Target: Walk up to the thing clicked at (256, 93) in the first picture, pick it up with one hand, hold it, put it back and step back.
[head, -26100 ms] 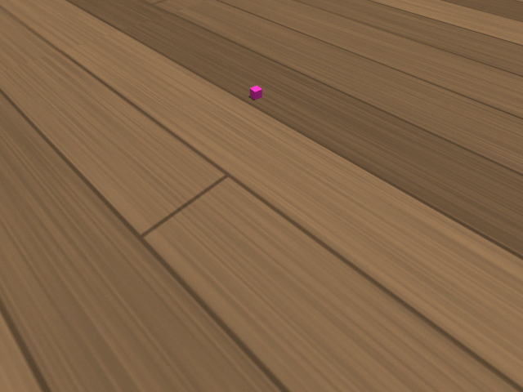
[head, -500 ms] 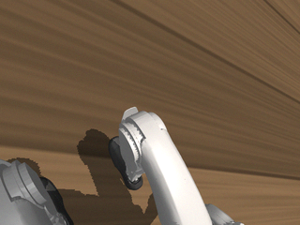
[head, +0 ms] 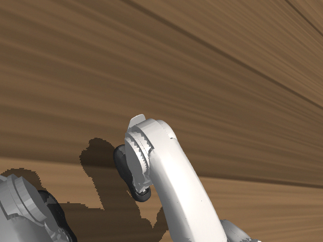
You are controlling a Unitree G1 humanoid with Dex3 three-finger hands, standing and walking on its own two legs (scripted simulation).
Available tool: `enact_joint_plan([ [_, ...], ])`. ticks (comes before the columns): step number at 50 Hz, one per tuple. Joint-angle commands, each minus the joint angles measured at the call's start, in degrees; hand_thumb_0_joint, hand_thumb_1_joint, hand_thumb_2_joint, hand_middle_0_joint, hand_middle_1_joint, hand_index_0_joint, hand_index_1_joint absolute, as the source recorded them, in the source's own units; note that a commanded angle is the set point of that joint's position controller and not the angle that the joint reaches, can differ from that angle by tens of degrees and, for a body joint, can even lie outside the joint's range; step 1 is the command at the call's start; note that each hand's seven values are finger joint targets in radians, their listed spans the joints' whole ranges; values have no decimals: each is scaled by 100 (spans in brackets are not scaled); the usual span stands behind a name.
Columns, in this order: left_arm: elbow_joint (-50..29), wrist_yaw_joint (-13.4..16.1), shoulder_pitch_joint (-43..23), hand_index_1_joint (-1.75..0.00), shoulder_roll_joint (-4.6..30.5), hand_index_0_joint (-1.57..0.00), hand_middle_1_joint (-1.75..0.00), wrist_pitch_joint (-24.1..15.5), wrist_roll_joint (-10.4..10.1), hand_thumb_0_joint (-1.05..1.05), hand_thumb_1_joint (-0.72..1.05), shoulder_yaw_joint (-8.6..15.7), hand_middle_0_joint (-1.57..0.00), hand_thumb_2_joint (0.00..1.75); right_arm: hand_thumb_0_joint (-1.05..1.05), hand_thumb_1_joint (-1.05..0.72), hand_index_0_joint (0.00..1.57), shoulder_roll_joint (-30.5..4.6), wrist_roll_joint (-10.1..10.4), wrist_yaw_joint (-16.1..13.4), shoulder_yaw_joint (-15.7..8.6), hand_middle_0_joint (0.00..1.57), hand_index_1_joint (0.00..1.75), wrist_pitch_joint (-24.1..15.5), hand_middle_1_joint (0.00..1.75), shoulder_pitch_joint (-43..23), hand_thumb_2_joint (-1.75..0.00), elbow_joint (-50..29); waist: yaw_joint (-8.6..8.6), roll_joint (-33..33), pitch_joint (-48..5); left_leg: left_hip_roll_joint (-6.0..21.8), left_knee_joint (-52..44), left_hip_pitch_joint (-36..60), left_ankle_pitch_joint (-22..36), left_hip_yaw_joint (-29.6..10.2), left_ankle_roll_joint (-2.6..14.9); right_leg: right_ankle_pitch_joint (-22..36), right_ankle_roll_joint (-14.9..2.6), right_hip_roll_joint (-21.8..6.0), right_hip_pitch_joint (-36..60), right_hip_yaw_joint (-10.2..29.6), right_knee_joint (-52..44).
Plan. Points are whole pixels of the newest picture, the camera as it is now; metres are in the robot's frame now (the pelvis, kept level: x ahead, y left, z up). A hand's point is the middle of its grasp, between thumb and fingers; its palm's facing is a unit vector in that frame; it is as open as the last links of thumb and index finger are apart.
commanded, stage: withdraw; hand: left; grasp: from above
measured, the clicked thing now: out of the picture +0.48 +0.35 -0.30
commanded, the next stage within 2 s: home in 1.14 s
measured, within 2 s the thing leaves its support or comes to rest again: neither
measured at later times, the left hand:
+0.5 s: hand out of the picture +0.47 +0.37 -0.13, palm faces -0.32 -0.19 -0.93, open 14.0 cm
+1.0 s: hand out of the picture +0.45 +0.34 -0.13, palm faces -0.51 -0.07 -0.86, open 13.3 cm
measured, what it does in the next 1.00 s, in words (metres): stands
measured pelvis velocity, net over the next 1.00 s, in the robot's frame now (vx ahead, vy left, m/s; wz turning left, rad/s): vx -0.01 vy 0.00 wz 0.11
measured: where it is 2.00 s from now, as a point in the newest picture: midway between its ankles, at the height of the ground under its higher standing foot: (101, 206)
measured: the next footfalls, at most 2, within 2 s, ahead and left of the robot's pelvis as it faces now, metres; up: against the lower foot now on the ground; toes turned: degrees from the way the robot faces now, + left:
none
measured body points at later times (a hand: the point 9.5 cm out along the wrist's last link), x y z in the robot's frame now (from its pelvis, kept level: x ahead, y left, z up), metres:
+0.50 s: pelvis +0.01 +0.00 +0.01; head +0.25 +0.09 +0.38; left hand +0.49 +0.38 -0.08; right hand +0.07 -0.25 -0.08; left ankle +0.06 +0.13 -0.30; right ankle +0.12 -0.12 -0.30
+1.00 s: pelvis -0.01 +0.00 +0.01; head +0.22 +0.11 +0.38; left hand +0.47 +0.34 -0.08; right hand +0.07 -0.28 -0.07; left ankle +0.06 +0.13 -0.30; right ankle +0.12 -0.12 -0.30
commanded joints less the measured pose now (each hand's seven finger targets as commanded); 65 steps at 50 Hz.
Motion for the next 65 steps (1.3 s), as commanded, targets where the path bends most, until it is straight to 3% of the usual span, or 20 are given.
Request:
enact_joint_plan([
  [1,-628,209,-1386,-94,1169,-15,-93,-40,37,0,-48,-145,-16,95,0,-90,20,-1899,-3,-32,-466,20,30,-23,30,1463,-90,251,-342,2934,-3827,140,-1303,2563,1374,566,70,1500,-325,267,2623,-486,-1173],
  [8,-1170,101,-1674,-96,1062,-9,-97,-90,121,0,-48,-227,-7,95,0,-90,20,-1861,31,-42,-517,20,30,-30,30,1464,-90,233,-314,3552,-4025,163,-1514,3248,1468,429,-52,1452,-425,208,2271,-592,-1015],
  [11,-1685,-23,-1611,-96,1114,-8,-98,-83,258,0,-50,-278,-7,97,0,-91,20,-1791,98,-50,-578,20,30,5,30,1383,-90,223,-112,3818,-4448,153,-1493,3387,1632,527,-49,1564,-442,216,2363,-541,-1013],
  [14,-2391,-289,-1187,-97,974,-7,-97,-45,351,0,-51,-338,-7,98,0,-91,20,-1687,227,-87,-766,20,30,118,30,1252,-90,149,251,4064,-5100,114,-1520,3620,1891,669,-67,1763,-472,236,2582,-452,-1033],
  [17,-3610,-750,-525,-96,855,-8,-96,-9,402,0,-51,-245,-7,97,0,-91,20,-1525,425,-79,-1047,20,30,308,30,1181,-90,89,876,4536,-6198,35,-1653,3907,2334,810,-110,2044,-531,202,2768,-356,-909],
  [18,-3581,-946,-141,-96,603,-8,-96,41,439,0,-51,-401,-8,97,0,-91,20,-1437,510,-59,-1105,20,30,412,30,1127,-90,60,1038,4588,-6214,18,-1657,3862,2460,858,-117,2095,-558,216,2621,-317,-846],
  [22,-2830,-1762,813,-93,-159,-10,-94,115,633,0,-47,-802,-10,95,0,-90,20,-1462,606,-121,-1395,20,30,871,30,1516,-90,204,755,2963,-4827,-48,-1598,2583,1969,931,80,1826,-499,266,2312,-205,-1090],
  [23,-3153,-2002,608,-94,-741,-10,-95,7,547,0,-47,-1220,-9,95,0,-90,20,-1407,630,-163,-1399,20,30,932,30,1414,-90,-11,664,2514,-4671,-62,-1658,2356,1670,935,130,1602,-500,274,2358,-186,-1269],
  [24,-3479,-2242,488,-96,-847,-9,-97,-144,493,0,-48,-1353,-9,96,0,-90,20,-1343,646,-210,-1457,20,30,981,30,1399,-90,-69,645,2240,-4649,-77,-1708,2247,1475,945,187,1449,-471,283,2546,-134,-1410],
  [28,-4135,-3039,128,-100,-642,-8,-100,-826,633,0,-49,-1414,-7,99,0,-89,20,-1314,692,-492,-1657,20,30,1125,30,1454,-90,-172,723,1797,-4609,-194,-1953,2339,928,975,175,677,-509,193,2569,-21,-1674],
  [32,-4602,-3421,-403,-96,-312,-10,-96,-1666,939,0,-46,-1408,-10,98,0,-89,20,-1214,684,-938,-1738,20,30,1359,30,1217,-90,-326,817,1795,-4595,-238,-2020,2638,395,971,89,-90,-570,126,2158,168,-1793],
  [34,-4629,-3447,-418,-96,34,-11,-96,-2008,1222,0,-45,-1273,-11,97,0,-88,20,-1144,676,-1162,-1721,20,30,1475,30,1161,-90,-311,956,1884,-4775,-263,-2010,2762,355,1039,93,-198,-567,104,2178,260,-1846],
  [39,-4184,-3327,-490,-91,113,-14,-91,-2575,1596,0,-40,-1297,-14,94,0,-88,20,-1043,670,-1474,-1546,20,30,1687,30,1095,-89,-316,917,1740,-4612,-273,-1976,2572,390,1051,160,-118,-514,40,1946,220,-1777],
  [44,-3356,-3066,-415,-88,-364,-18,-88,-2839,1737,0,-35,-1686,-18,90,0,-88,20,-1067,616,-1583,-1413,20,30,1773,30,1159,-89,-328,779,1874,-4363,-224,-2082,2569,384,940,170,164,-474,0,1667,34,-1553],
  [49,-3610,-2479,-622,-79,-288,-27,-80,-2794,1947,0,-26,-1595,-27,82,0,-88,20,-1129,543,-1548,-1444,20,30,1890,30,1274,-89,-363,985,2872,-5290,-220,-2083,3629,1347,954,27,1066,-511,-64,1552,-92,-1183],
  [51,-3872,-2138,-650,-77,-141,-28,-78,-2694,1960,0,-25,-1344,-27,81,0,-88,20,-1177,556,-1506,-1543,20,30,1912,30,1346,-89,-439,1071,3334,-5874,-214,-2118,4165,1860,902,-39,1426,-529,-96,1540,-143,-999],
  [55,-3941,-1473,-422,-72,154,-24,-71,-2344,1942,0,-16,-706,-26,89,0,-88,20,-1137,584,-1437,-1665,20,30,1903,30,1350,-89,-443,1186,3294,-6056,-244,-2145,4021,1799,998,5,1474,-538,-117,1546,-99,-945],
  [58,-3929,-1205,-440,-75,165,-29,-76,-2007,1857,0,-24,-583,-28,81,0,-88,20,-1050,603,-1430,-1715,20,30,1849,30,1323,-89,-418,1158,3191,-6101,-234,-2225,3766,1377,1116,88,1214,-534,-117,1639,15,-1139],
  [61,-3562,-1280,-387,-67,-35,-22,-68,-1736,1548,0,-16,-707,-25,89,0,-88,20,-914,576,-1426,-1700,20,30,1775,30,1320,-90,-281,1069,2646,-5786,-259,-2151,3123,985,1283,197,827,-489,-65,1921,174,-1508],
  [65,-3325,-1805,-153,-67,-543,-22,-68,-1596,1048,0,-16,-974,-25,89,0,-89,20,-804,601,-1424,-1794,20,30,1704,30,1402,-90,-102,1040,2172,-5570,-277,-2221,2761,680,1322,231,417,-455,-39,2227,310,-1755],
])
